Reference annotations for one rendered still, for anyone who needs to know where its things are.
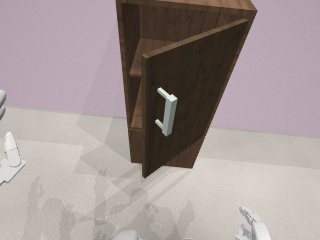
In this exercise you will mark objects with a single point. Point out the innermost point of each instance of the robot right hand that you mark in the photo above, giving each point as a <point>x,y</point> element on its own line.
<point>258,230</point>

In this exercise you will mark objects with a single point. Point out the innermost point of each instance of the robot left hand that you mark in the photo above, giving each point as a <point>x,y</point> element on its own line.
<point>9,168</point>

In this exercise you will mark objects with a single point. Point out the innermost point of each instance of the handle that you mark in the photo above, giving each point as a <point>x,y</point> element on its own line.
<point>169,112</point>

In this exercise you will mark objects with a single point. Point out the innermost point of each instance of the cupboard door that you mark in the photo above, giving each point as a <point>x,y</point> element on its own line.
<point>194,70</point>

